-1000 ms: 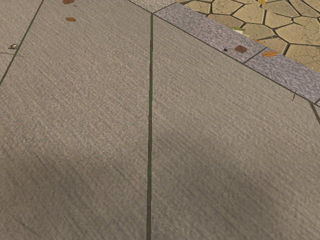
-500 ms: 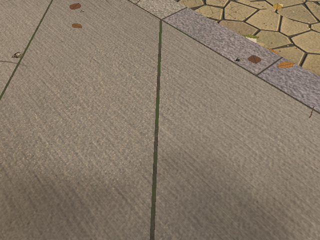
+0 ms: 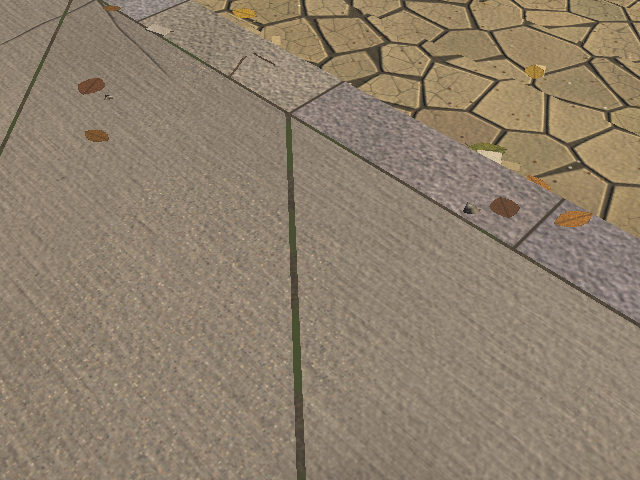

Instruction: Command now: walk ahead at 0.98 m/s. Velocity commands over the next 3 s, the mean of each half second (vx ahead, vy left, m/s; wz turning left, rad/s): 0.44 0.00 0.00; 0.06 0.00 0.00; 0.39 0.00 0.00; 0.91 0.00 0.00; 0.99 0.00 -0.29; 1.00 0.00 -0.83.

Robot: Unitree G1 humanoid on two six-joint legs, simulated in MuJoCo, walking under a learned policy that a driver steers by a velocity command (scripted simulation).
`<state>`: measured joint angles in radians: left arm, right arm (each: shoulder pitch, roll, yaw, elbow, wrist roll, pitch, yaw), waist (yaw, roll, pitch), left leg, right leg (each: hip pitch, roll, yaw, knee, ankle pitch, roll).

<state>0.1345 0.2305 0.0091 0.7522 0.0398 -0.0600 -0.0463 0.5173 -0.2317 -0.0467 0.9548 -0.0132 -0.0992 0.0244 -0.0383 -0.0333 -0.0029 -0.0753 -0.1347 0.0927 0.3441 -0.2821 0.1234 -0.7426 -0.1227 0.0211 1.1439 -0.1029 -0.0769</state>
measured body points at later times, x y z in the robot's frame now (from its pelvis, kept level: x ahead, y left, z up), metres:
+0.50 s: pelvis +0.32 -0.01 +0.00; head +0.36 -0.01 +0.45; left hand +0.31 +0.24 -0.14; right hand +0.44 -0.25 -0.13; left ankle +0.39 +0.14 -0.69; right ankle +0.39 -0.07 -0.74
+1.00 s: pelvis +0.38 +0.03 +0.01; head +0.38 +0.04 +0.46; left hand +0.36 +0.26 -0.15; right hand +0.39 -0.19 -0.15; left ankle +0.39 +0.13 -0.74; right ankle +0.39 -0.07 -0.74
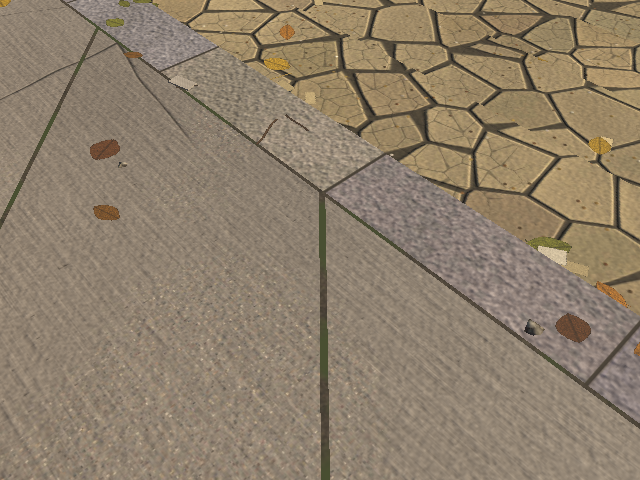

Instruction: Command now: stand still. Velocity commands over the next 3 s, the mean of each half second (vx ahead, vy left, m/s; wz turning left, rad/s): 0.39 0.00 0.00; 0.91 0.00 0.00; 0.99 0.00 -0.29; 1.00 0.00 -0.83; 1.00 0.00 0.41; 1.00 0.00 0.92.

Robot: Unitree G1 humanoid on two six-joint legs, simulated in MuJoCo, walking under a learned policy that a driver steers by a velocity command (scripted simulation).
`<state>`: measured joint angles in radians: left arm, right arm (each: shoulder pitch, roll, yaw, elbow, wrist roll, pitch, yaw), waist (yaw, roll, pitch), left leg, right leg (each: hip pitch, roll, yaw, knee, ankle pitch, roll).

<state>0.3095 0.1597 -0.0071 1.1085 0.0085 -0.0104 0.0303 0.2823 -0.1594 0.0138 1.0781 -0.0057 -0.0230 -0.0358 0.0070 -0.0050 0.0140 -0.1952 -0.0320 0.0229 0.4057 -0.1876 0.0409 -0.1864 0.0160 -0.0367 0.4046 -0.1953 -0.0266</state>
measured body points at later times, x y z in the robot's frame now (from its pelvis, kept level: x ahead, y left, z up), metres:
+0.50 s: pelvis +0.07 -0.04 +0.00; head +0.07 -0.06 +0.44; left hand +0.07 +0.20 -0.15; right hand +0.13 -0.29 -0.16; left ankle +0.04 +0.09 -0.70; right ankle +0.04 -0.12 -0.74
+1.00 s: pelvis +0.41 +0.00 -0.02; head +0.45 +0.00 +0.42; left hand +0.38 +0.25 -0.16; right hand +0.53 -0.25 -0.16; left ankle +0.48 +0.07 -0.74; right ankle +0.21 -0.13 -0.62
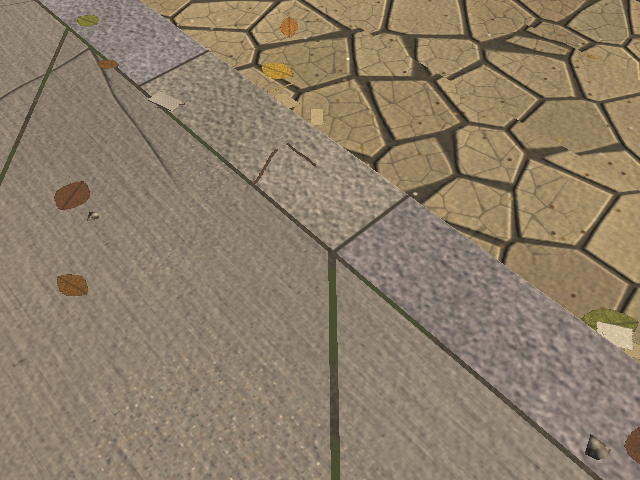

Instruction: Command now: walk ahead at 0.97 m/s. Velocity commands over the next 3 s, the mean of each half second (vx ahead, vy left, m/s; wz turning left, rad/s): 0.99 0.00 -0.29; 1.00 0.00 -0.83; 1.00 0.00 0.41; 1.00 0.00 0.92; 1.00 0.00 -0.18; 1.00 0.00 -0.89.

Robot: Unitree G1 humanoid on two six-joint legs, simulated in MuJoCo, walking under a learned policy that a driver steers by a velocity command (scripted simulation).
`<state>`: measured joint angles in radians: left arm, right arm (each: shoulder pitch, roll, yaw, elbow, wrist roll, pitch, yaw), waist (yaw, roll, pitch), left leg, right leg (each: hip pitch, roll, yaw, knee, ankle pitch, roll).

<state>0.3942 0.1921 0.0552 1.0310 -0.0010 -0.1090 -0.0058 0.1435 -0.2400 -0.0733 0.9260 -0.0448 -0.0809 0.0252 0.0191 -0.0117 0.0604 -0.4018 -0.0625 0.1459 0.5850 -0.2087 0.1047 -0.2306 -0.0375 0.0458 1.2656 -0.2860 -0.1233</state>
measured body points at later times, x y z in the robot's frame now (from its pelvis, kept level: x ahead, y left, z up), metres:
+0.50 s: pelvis +0.48 -0.03 +0.00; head +0.51 -0.03 +0.45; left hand +0.57 +0.23 -0.14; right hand +0.52 -0.30 -0.12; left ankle +0.34 +0.12 -0.58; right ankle +0.53 -0.06 -0.72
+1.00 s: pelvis +0.95 -0.11 +0.02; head +0.97 -0.12 +0.47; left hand +1.23 +0.06 -0.08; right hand +0.83 -0.39 -0.10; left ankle +1.00 +0.01 -0.72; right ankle +0.86 -0.17 -0.63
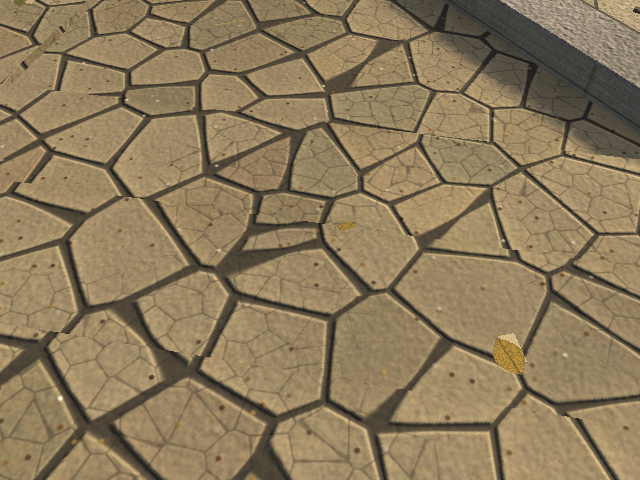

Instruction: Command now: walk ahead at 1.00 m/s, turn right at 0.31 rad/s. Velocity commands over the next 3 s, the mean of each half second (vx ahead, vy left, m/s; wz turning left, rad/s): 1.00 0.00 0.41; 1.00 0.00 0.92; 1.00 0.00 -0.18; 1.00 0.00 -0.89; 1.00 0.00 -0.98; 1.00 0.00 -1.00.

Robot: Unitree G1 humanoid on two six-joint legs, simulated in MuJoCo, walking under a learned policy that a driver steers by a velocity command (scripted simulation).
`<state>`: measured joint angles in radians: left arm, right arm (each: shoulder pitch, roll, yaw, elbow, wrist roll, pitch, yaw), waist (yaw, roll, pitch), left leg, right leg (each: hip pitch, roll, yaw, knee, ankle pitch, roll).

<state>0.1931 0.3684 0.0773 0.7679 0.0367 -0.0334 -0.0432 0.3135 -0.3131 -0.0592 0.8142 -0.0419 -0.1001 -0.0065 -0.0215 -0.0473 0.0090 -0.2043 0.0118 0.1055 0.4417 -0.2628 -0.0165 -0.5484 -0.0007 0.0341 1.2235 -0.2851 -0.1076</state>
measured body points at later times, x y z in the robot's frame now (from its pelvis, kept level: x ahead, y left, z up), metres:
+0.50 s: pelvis +0.47 -0.01 -0.04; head +0.49 -0.01 +0.41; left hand +0.37 +0.27 -0.16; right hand +0.67 -0.25 -0.16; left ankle +0.51 +0.12 -0.69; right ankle +0.37 -0.12 -0.78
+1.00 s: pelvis +0.93 +0.13 -0.06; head +0.94 +0.13 +0.39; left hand +0.99 +0.46 -0.10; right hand +1.10 -0.13 -0.18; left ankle +0.77 +0.10 -0.78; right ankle +1.18 +0.08 -0.77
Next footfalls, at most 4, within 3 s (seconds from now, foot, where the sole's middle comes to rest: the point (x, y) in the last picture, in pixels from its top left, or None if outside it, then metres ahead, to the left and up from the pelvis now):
0.26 right None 0.42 -0.11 -0.81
0.68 left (276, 358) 0.80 0.11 -0.82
1.04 right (277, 231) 1.22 0.13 -0.85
1.42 left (143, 214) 1.29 0.52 -0.85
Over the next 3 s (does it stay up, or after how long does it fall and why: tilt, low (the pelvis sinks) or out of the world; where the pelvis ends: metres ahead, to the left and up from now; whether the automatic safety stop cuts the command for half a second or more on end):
stays up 2.59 0.47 -0.15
